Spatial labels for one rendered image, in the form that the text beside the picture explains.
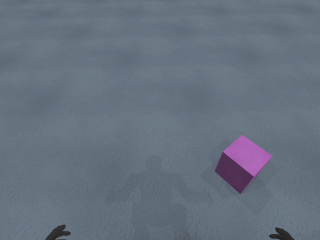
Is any robot right hand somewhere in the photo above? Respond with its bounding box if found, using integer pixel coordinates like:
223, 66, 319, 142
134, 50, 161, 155
269, 227, 295, 240

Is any robot left hand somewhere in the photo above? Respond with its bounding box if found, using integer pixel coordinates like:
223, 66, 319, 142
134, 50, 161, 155
45, 224, 71, 240

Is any carton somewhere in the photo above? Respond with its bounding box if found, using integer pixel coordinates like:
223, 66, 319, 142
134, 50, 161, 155
215, 135, 272, 194

